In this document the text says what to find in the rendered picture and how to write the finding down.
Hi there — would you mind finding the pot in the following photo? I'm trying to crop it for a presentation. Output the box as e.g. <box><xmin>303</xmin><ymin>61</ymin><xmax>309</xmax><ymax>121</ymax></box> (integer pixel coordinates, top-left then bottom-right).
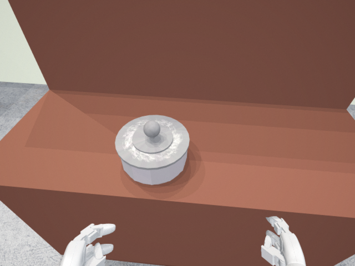
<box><xmin>121</xmin><ymin>152</ymin><xmax>187</xmax><ymax>185</ymax></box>

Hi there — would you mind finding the left robot hand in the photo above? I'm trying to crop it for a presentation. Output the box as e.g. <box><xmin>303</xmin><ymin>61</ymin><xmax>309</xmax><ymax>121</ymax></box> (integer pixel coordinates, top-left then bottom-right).
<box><xmin>60</xmin><ymin>224</ymin><xmax>116</xmax><ymax>266</ymax></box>

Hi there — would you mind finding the knob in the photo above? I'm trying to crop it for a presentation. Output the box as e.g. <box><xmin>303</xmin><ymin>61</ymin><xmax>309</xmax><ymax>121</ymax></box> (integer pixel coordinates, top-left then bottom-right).
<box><xmin>143</xmin><ymin>121</ymin><xmax>160</xmax><ymax>137</ymax></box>

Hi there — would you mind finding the lid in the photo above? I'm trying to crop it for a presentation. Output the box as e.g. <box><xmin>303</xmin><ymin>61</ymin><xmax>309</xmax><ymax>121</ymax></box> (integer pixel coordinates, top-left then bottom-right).
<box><xmin>115</xmin><ymin>115</ymin><xmax>190</xmax><ymax>170</ymax></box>

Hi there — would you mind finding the table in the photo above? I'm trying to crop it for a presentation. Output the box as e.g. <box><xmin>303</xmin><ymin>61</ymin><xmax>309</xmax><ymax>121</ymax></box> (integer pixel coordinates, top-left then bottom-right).
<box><xmin>0</xmin><ymin>0</ymin><xmax>355</xmax><ymax>266</ymax></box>

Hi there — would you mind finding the right robot hand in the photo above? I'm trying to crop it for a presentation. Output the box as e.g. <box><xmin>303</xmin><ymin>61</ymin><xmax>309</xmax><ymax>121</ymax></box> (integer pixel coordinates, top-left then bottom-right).
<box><xmin>261</xmin><ymin>216</ymin><xmax>306</xmax><ymax>266</ymax></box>

